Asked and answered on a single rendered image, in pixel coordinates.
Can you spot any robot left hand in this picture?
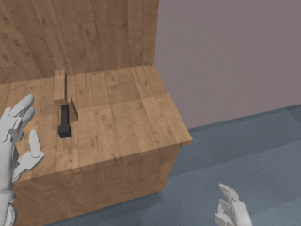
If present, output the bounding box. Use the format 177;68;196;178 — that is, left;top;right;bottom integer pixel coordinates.
0;94;45;191

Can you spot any robot left forearm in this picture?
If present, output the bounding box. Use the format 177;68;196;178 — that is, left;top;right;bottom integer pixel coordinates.
0;190;18;226

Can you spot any counter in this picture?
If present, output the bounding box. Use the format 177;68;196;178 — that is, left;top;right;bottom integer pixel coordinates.
0;0;193;226

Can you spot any robot right hand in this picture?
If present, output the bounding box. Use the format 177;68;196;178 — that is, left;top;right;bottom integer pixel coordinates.
215;183;253;226

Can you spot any tap lever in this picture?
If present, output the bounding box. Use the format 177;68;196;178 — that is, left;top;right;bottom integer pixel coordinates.
57;99;72;138

